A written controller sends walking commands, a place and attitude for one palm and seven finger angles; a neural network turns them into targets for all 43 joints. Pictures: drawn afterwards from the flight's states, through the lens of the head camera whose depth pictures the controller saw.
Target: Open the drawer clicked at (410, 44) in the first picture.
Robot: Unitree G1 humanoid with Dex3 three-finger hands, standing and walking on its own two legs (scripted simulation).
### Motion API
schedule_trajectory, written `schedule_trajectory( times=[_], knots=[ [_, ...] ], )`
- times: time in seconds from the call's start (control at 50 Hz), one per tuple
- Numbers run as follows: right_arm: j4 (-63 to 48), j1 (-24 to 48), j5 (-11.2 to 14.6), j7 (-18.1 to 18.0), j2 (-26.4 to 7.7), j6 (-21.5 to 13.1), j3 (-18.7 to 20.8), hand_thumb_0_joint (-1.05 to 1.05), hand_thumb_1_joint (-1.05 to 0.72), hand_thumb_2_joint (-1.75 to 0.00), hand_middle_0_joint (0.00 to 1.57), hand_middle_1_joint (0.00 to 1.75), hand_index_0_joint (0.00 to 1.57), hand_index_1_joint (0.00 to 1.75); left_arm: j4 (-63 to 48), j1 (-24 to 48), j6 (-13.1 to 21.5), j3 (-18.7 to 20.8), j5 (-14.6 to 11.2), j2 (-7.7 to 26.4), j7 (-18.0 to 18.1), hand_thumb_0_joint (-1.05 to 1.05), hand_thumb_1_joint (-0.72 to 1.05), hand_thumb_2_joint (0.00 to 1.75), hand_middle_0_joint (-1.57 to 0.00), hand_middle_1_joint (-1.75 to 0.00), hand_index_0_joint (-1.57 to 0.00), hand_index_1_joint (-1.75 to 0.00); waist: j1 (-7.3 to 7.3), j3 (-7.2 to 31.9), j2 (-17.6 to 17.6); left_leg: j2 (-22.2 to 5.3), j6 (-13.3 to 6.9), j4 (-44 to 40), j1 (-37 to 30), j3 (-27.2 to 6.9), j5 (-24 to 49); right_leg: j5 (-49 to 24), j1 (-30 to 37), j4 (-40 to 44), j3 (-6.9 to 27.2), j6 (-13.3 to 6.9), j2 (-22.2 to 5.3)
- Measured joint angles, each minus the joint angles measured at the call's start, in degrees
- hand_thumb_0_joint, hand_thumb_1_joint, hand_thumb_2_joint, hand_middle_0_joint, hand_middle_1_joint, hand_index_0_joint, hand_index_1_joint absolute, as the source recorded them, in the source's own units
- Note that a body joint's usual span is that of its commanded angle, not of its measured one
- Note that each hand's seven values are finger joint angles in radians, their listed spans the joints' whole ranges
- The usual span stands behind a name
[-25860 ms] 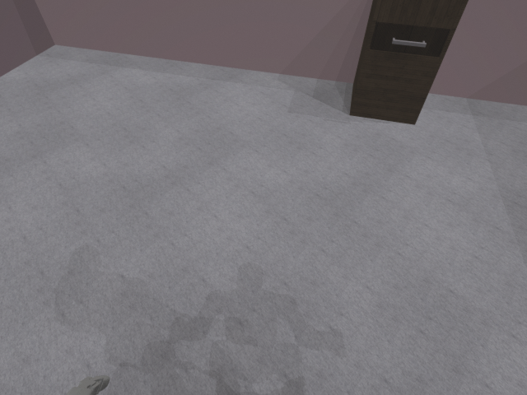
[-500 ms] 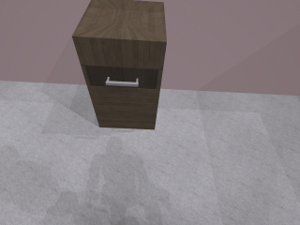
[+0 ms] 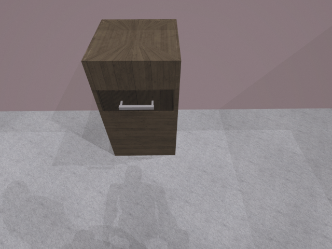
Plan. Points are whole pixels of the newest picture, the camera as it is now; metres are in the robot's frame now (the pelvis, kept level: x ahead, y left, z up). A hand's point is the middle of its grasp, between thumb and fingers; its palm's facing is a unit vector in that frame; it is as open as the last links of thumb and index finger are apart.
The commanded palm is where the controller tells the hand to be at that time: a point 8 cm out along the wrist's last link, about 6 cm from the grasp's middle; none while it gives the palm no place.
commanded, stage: let the arm hang, fingers relaxed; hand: left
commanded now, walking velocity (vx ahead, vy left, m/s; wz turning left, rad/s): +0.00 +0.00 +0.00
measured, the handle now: (136, 104) +0.81 +0.19 -0.24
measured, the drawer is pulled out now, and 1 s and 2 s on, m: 0.00 0.00 0.00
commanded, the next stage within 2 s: look to check the result in 0.20 s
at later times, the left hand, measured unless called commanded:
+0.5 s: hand out of the picture -0.02 +0.15 -0.18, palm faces +0.03 -0.99 -0.17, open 7.4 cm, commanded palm none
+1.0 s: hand out of the picture -0.02 +0.14 -0.18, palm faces +0.04 -0.98 -0.17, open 7.4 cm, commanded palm none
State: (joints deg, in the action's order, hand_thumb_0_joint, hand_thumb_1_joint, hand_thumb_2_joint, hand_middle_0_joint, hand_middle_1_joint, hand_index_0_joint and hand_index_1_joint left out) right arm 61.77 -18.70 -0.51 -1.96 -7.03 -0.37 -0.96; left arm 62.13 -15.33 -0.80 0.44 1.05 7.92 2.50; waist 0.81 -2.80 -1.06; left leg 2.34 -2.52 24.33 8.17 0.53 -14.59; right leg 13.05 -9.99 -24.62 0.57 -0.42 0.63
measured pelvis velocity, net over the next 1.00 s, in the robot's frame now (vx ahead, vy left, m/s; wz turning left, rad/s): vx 0.00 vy -0.01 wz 0.00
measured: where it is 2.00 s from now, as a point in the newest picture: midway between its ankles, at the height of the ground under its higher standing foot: (179, 241)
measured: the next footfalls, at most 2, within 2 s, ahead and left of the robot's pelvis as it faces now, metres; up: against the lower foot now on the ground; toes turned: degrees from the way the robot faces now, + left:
right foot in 1.56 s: +0.27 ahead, -0.16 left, +0.00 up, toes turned -2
left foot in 1.84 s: +0.32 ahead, +0.08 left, +0.00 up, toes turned +7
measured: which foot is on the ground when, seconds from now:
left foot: down 0.00-1.00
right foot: down 0.00-1.00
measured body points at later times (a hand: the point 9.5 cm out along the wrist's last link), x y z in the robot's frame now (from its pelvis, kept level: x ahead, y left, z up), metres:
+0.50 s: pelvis +0.00 -0.01 +0.00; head +0.01 -0.01 +0.45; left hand -0.02 +0.20 -0.16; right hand -0.04 -0.21 -0.16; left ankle -0.02 +0.09 -0.74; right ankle +0.00 -0.12 -0.74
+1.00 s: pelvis +0.00 -0.01 +0.00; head +0.02 -0.02 +0.45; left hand -0.02 +0.19 -0.16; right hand -0.04 -0.21 -0.17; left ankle -0.01 +0.09 -0.74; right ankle +0.00 -0.12 -0.74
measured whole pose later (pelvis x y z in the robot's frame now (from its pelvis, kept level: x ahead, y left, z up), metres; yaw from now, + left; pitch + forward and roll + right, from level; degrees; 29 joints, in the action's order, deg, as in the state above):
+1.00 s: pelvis +0.00 -0.01 +0.00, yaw +0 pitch -1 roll +0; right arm 64.3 -20.0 -0.9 -2.0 -5.9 0.2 0.2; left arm 64.5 -18.1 -0.1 1.1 1.2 6.0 2.3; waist 0.7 -3.2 -0.6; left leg 1.0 -1.5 26.5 9.6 0.1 -15.6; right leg 13.6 -11.0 -25.8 0.0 -1.9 2.0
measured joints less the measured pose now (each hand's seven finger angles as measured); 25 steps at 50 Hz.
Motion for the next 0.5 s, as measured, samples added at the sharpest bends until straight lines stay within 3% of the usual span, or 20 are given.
schedule_trajectory(
  times=[0.5],
  knots=[
    [2.1,-1.0,0.1,-0.3,0.6,0.0,0.5,0.0,-0.91,-0.9,0.2,0.3,0.19,0.3,2.7,-2.6,0.6,0.0,-0.1,-2.1,-0.1,0.0,0.91,0.9,-0.2,-0.3,-0.2,-0.3,-0.17,-0.6,0.4,-0.7,0.7,0.0,0.1,0.0,0.2,-0.4,0.0,0.2,-0.1,-0.7,0.7]
  ],
)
